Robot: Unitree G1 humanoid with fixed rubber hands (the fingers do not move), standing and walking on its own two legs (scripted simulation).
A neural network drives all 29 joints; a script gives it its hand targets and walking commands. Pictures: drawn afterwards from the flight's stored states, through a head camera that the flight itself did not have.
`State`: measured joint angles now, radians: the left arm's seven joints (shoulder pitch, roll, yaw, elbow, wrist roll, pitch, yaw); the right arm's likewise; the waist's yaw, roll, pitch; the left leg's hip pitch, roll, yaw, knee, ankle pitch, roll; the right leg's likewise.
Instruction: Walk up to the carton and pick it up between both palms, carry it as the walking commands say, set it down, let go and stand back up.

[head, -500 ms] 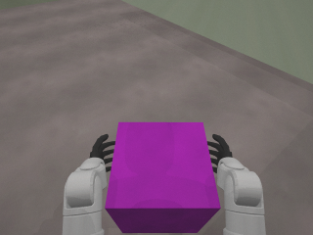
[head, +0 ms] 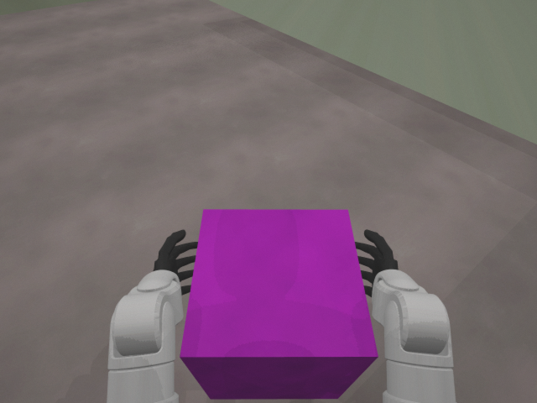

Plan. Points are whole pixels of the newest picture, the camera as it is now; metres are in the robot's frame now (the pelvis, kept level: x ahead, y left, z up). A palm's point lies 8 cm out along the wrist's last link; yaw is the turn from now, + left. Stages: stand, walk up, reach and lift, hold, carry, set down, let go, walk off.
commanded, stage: carry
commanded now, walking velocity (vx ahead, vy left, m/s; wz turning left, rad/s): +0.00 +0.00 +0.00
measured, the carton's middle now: (274, 310) +0.26 +0.00 +0.00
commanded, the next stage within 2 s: none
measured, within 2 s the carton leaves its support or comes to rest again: neither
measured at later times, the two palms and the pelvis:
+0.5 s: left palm (167, 283) +0.26 +0.15 +0.08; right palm (383, 282) +0.27 -0.15 +0.08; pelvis +0.00 +0.00 +0.00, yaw +0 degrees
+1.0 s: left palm (167, 284) +0.26 +0.15 +0.08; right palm (384, 284) +0.26 -0.15 +0.08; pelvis +0.00 +0.00 +0.00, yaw +0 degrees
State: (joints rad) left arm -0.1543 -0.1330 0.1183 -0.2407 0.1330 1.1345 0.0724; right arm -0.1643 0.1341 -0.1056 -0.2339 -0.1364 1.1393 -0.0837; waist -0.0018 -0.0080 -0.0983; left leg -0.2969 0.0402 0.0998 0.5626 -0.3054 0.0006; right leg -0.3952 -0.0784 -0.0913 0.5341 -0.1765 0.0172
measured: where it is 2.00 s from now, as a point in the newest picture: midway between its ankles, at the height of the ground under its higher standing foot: (228, 370)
